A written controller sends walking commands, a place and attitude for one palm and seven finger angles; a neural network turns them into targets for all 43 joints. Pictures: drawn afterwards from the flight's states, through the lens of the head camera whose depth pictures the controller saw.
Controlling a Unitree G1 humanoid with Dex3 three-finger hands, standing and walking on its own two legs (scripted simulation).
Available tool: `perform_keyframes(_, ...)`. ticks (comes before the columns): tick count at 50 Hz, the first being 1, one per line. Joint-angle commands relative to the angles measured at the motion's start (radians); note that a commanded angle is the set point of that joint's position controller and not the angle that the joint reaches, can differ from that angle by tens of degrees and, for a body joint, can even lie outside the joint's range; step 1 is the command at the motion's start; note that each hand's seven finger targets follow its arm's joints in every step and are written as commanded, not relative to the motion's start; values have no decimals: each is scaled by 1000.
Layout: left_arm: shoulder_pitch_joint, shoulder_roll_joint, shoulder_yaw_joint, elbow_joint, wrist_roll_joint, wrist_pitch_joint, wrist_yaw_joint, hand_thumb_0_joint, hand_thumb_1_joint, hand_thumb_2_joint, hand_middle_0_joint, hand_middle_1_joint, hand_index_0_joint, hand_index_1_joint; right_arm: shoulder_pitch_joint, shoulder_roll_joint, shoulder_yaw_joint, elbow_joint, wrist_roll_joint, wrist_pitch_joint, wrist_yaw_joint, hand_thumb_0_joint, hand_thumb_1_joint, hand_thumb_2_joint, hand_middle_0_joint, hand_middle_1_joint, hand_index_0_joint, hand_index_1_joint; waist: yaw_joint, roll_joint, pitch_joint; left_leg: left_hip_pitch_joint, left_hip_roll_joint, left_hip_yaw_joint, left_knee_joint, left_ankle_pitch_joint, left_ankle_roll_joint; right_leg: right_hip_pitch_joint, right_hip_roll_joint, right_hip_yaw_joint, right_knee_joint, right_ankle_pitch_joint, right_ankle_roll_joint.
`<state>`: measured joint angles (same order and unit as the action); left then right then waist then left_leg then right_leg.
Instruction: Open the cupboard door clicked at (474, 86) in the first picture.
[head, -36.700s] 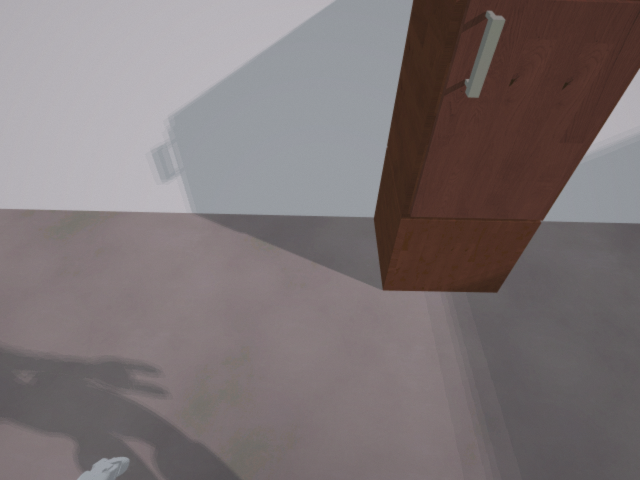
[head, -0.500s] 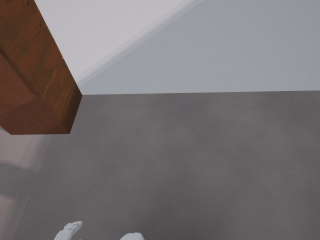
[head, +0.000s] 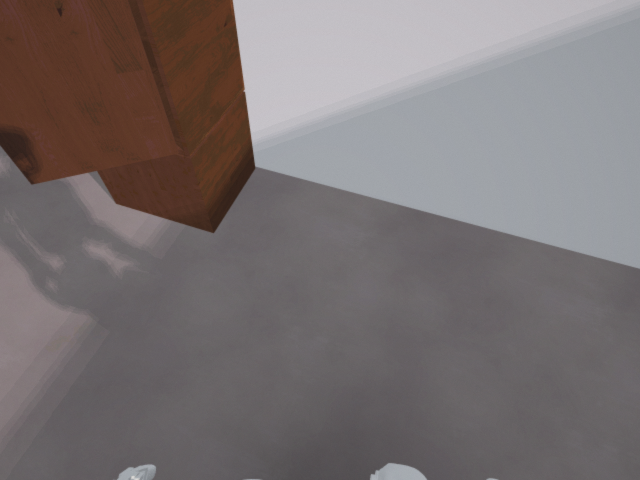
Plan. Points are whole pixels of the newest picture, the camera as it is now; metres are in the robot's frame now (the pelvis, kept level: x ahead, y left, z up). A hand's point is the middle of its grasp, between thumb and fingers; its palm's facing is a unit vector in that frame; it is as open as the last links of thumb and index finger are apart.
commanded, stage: turn to face it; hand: left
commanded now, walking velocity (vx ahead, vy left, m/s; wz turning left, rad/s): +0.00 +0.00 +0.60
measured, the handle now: out of the picture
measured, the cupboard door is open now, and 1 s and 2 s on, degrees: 40 40 40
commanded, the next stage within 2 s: take the last steps up to it in 0.52 s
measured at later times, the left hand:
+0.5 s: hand out of the picture +0.00 +0.17 -0.18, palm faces +0.30 -0.93 -0.21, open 7.4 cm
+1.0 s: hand out of the picture -0.03 +0.15 -0.16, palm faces +0.48 -0.86 -0.18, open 7.4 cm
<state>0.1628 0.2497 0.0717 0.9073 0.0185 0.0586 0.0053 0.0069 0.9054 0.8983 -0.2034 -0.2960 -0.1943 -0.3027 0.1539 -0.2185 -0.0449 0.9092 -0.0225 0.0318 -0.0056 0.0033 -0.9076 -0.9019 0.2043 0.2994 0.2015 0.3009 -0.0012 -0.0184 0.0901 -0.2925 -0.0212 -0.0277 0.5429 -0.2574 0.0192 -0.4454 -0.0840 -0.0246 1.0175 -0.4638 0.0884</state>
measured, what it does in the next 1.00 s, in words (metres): steps on the spot, turning left: right foot, then left foot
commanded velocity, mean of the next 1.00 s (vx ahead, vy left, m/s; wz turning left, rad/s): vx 0.12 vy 0.06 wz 0.31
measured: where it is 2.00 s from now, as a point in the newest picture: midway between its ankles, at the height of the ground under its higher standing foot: (225, 426)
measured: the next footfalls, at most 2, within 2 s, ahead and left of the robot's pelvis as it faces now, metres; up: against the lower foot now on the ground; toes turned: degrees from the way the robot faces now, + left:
right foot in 0.14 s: +0.06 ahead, -0.15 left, +0.00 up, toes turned +2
left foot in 0.46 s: +0.04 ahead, +0.10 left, +0.00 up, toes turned +18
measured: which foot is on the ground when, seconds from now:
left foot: down 0.00-0.14, up 0.16-0.44, down 0.46-0.72, up 0.74-1.00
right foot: up 0.00-0.12, down 0.14-0.46, up 0.48-0.70, down 0.72-1.00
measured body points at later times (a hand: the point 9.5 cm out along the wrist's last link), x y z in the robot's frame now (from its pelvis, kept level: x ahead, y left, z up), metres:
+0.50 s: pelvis +0.02 -0.02 -0.01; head +0.06 +0.00 +0.44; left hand -0.01 +0.22 -0.17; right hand +0.20 -0.24 -0.14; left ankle +0.00 +0.09 -0.74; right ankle +0.02 -0.16 -0.72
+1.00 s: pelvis +0.07 +0.00 +0.01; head +0.09 +0.01 +0.46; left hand -0.05 +0.20 -0.14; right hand +0.23 -0.20 -0.13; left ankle +0.04 +0.15 -0.69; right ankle +0.07 -0.15 -0.73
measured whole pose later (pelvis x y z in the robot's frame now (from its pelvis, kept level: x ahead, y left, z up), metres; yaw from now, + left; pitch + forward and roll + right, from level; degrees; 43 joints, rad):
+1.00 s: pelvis +0.07 +0.00 +0.01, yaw +25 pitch +1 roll +2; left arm 0.35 0.16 0.05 1.04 0.03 -0.05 -0.01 0.00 0.90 0.90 -0.21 -0.30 -0.20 -0.30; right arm 0.18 -0.22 -0.06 1.00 -0.01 0.05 0.05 0.01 -0.91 -0.90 0.20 0.30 0.20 0.30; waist 0.03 -0.04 0.05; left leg -0.46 0.05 0.06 0.81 -0.31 -0.05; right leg -0.08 -0.14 -0.16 0.36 -0.28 0.06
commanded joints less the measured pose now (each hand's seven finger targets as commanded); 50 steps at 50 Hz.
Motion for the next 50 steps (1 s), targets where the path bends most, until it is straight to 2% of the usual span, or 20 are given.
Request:
perform_keyframes(1,-2,65,17,-90,-5,-25,2,0,900,900,-200,-300,-200,-300,7,-221,-65,-58,-10,-11,-8,0,-900,-900,200,300,200,300,-17,179,-106,33,229,-270,-192,201,134,68,32,-8,-194,8,-5)
perform_keyframes(5,132,109,31,-64,-4,-49,11,0,900,900,-200,-300,-200,-300,-59,-187,-67,-77,8,-4,-2,0,-900,-900,200,300,200,300,56,86,-130,-140,131,-232,-32,121,51,369,23,18,-599,206,-24)
perform_keyframes(7,141,247,52,-74,12,-62,26,0,900,900,-200,-300,-200,-300,-61,-113,-59,-109,14,-2,8,0,-900,-900,200,300,200,300,69,-320,-110,-317,-45,-14,467,-360,-58,354,-422,449,-808,226,-215)
perform_keyframes(10,4,131,25,-103,4,-63,31,0,900,900,-200,-300,-200,-300,-14,-112,-68,-52,3,21,24,0,-900,-900,200,300,200,300,-16,-200,-65,-279,42,-32,700,-219,-62,218,-286,224,-751,294,-204)
perform_keyframes(12,14,112,15,-93,4,-70,28,0,900,900,-200,-300,-200,-300,-29,-88,-48,-51,5,19,29,0,-900,-900,200,300,200,300,-12,-209,-65,-263,52,15,588,-214,-80,278,-243,73,-691,560,-193)
perform_keyframes(16,128,156,32,-42,12,-74,26,0,900,900,-200,-300,-200,-300,-90,-41,-26,-56,15,4,32,0,-900,-900,200,300,200,300,46,-170,-112,-169,21,102,266,-232,-78,409,-252,16,-597,803,-191)
perform_keyframes(19,141,174,36,-17,7,-74,21,0,900,900,-200,-300,-200,-300,-42,-45,-19,-37,16,-7,25,0,-900,-900,200,300,200,300,27,-169,-145,-41,-5,135,53,-117,-65,403,-240,-9,-519,832,-160)
perform_keyframes(21,111,154,33,-17,-7,-70,15,0,900,900,-200,-300,-200,-300,35,-90,-29,-14,11,-17,20,0,-900,-900,200,300,200,300,-25,-96,-168,163,32,103,-125,109,-40,266,-207,-64,-404,685,-90)
perform_keyframes(23,76,48,2,-62,-19,-55,11,0,900,900,-200,-300,-200,-300,119,-243,-64,-3,0,-22,-1,0,-900,-900,200,300,200,300,-67,323,-210,311,408,-336,-174,700,179,-36,-35,-101,-79,-176,7)
perform_keyframes(24,47,61,4,-67,-11,-41,18,0,900,900,-200,-300,-200,-300,127,-242,-61,8,-5,-14,-10,0,-900,-900,200,300,200,300,-71,238,-208,264,421,-291,-153,653,229,-16,-37,-15,15,-199,-15)
perform_keyframes(25,39,50,3,-74,-6,-38,17,0,900,900,-200,-300,-200,-300,96,-223,-53,-6,-8,-19,-10,0,-900,-900,200,300,200,300,-53,169,-158,173,395,-269,-174,466,215,-14,-37,-13,37,-156,-21)
perform_keyframes(27,27,51,7,-25,-4,-28,12,0,900,900,-200,-300,-200,-300,22,-178,-42,-10,-8,-23,-23,0,-900,-900,200,300,200,300,-30,273,-85,110,314,-218,-180,453,178,-19,-34,6,5,-86,-24)
perform_keyframes(31,81,24,-1,10,-8,-33,3,0,900,900,-200,-300,-200,-300,1,-173,-34,-6,-9,-23,-26,0,-900,-900,200,300,200,300,-6,168,-119,94,262,-149,-162,429,143,112,16,-37,-196,-41,-29)
perform_keyframes(34,191,24,6,50,0,-52,-4,0,900,900,-200,-300,-200,-300,-30,-161,-33,-5,2,-16,-17,0,-900,-900,200,300,200,300,44,136,-127,-26,175,-113,-110,-8,81,309,51,-82,-487,124,-33)
perform_keyframes(35,231,77,18,59,11,-64,-2,0,900,900,-200,-300,-200,-300,-42,-123,-32,-14,11,-13,-8,0,-900,-900,200,300,200,300,69,1,-94,-167,78,-46,26,-191,32,399,-34,34,-647,30,-55)
perform_keyframes(36,263,179,42,59,21,-72,4,0,900,900,-200,-300,-200,-300,-54,-51,-21,-45,15,-11,3,0,-900,-900,200,300,200,300,95,-320,-37,-381,-38,62,296,-328,-32,447,-301,410,-844,-195,-159)
perform_keyframes(37,263,199,42,40,12,-72,11,0,900,900,-200,-300,-200,-300,-129,-106,-30,-69,3,-7,15,0,-900,-900,200,300,200,300,118,-283,50,-405,15,-15,532,-319,-27,285,-419,543,-945,-299,-237)
perform_keyframes(40,127,112,25,21,6,-97,13,0,900,900,-200,-300,-200,-300,-63,-94,-45,-26,-4,1,34,0,-900,-900,200,300,200,300,13,-188,44,-371,86,-44,669,-85,-39,213,-310,327,-908,-167,-185)
perform_keyframes(43,155,89,21,38,5,-120,9,0,900,900,-200,-300,-200,-300,-72,-57,-33,-15,0,-5,49,0,-900,-900,200,300,200,300,25,-129,12,-337,95,24,520,-20,-68,291,-263,109,-876,107,-161)
perform_keyframes(50,242,138,41,118,16,-121,0,0,900,900,-200,-300,-200,-300,-117,-10,-12,-28,11,-40,61,0,-900,-900,200,300,200,300,73,-192,-48,-175,63,135,84,-76,-54,414,-295,-10,-750,363,-162)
